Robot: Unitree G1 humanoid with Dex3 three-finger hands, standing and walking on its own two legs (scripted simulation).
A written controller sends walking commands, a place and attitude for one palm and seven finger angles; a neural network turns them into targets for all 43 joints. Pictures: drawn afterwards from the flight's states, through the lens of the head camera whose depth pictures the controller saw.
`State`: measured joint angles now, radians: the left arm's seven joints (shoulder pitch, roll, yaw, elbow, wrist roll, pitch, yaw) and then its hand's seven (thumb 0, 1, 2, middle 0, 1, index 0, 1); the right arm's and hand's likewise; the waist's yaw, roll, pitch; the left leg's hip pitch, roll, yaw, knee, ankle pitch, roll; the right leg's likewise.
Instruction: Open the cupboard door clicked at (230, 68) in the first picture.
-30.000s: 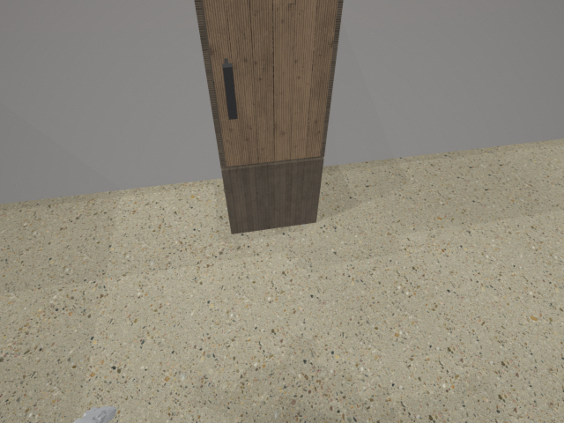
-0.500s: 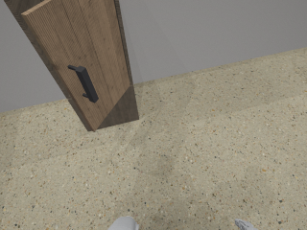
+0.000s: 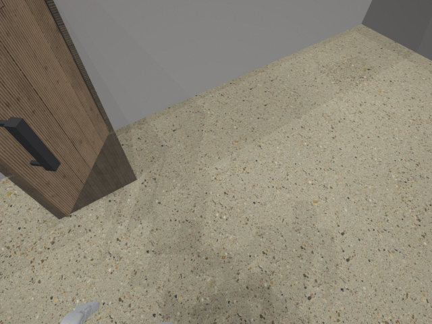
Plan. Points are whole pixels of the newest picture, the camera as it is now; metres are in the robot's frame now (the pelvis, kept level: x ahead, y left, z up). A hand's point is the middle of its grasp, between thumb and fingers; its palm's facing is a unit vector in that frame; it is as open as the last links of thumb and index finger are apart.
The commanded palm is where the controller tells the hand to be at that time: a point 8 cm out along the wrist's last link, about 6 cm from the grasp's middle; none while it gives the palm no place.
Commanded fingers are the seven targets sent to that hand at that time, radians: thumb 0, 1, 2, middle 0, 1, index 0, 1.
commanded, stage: walk to a spot facing it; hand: left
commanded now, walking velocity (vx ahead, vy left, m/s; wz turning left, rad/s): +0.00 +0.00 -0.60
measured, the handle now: (26, 145) +0.46 +0.48 -0.01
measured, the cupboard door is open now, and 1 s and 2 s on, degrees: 49 49 49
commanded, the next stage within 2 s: turn to face it in 1.72 s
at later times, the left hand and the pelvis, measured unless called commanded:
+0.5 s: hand (166, 257) +0.26 +0.13 -0.13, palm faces -0.35 -0.92 -0.17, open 7.4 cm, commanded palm none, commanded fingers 0.00 0.90 0.90 -0.20 -0.30 -0.20 -0.30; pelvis +0.07 -0.01 +0.02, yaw -19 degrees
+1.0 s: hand (208, 221) +0.37 +0.05 -0.18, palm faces -0.47 -0.87 -0.14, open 7.4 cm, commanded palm none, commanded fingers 0.00 0.90 0.90 -0.20 -0.30 -0.20 -0.30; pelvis +0.28 -0.11 +0.00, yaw -32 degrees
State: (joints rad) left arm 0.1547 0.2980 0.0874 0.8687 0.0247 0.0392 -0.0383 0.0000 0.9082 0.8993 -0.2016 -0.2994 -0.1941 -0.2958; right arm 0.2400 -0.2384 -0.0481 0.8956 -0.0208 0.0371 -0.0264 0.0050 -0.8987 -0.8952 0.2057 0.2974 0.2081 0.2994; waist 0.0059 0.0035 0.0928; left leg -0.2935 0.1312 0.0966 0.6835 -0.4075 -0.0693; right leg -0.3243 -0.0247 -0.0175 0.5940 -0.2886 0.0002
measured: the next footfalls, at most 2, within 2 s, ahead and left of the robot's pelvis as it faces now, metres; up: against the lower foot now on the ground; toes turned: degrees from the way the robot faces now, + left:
left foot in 0.26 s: +0.08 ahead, +0.13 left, +0.00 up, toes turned -6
right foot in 0.60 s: +0.14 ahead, -0.19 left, +0.00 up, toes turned -29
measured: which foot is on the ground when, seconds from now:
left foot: up 0.00-0.24, down 0.26-0.60, up 0.62-0.94, down 0.96-1.00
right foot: down 0.00-0.24, up 0.26-0.58, down 0.60-0.96, up 0.98-1.00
